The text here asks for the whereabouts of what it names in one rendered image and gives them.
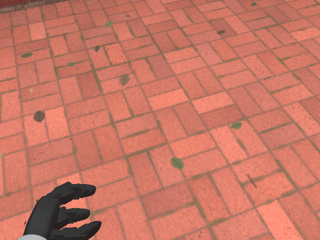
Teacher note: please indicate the left robot hand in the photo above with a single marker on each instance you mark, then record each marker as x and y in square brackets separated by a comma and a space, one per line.
[47, 217]

